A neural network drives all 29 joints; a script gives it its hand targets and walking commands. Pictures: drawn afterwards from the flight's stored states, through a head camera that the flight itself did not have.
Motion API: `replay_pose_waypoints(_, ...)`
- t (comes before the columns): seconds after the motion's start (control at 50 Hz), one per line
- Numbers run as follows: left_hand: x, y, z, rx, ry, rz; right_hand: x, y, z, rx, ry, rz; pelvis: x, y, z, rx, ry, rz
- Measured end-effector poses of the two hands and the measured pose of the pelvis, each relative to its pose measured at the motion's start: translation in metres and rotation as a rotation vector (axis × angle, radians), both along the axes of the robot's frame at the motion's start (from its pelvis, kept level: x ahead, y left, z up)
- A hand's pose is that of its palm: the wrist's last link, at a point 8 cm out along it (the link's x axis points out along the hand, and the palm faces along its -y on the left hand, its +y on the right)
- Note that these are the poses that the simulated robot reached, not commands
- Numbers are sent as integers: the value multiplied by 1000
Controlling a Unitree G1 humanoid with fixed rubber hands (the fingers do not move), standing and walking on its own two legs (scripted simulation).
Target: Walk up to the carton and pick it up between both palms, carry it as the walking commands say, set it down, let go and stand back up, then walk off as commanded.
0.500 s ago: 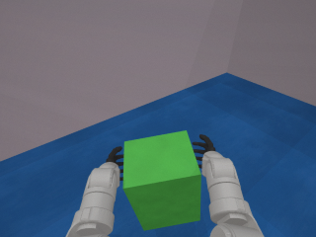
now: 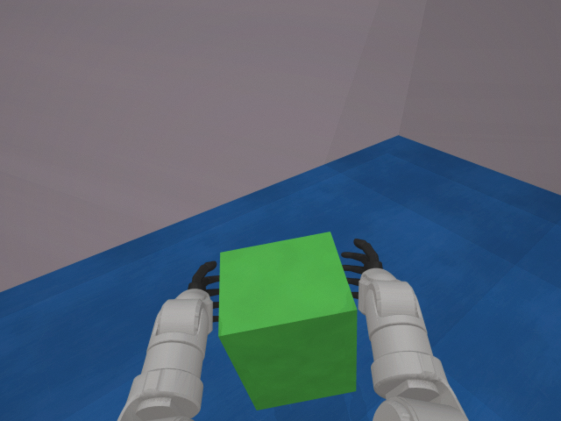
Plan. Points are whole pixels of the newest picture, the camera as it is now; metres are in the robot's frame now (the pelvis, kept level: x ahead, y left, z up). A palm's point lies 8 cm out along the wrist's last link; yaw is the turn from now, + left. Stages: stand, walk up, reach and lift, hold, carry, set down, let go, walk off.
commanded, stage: hold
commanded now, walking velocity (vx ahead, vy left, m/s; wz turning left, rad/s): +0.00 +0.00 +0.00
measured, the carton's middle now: (291, 325) +0.32 -0.02 -0.01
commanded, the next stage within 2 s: carry in 0.34 s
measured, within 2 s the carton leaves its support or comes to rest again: neither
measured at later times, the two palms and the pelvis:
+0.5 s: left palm (193, 299) +0.31 +0.13 +0.07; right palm (369, 277) +0.32 -0.13 +0.10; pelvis +0.00 +0.01 +0.00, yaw +1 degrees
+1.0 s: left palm (152, 332) +0.24 +0.17 +0.08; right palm (349, 291) +0.28 -0.09 +0.12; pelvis -0.03 +0.03 -0.01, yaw +3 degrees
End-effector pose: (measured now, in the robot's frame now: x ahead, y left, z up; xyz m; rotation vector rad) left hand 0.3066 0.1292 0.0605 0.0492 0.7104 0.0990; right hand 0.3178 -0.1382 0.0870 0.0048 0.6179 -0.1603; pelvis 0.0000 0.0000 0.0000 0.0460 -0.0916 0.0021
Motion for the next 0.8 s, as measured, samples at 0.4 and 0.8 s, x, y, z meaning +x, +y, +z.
replay_pose_waypoints(0.4,-1,0,0,15,2,-13,-1,0,0,-4,-2,1,-1,1,-1,-6,-1,9)
replay_pose_waypoints(0.8,-41,32,28,-70,-15,123,-20,33,31,71,-25,26,-8,14,-4,-34,48,19)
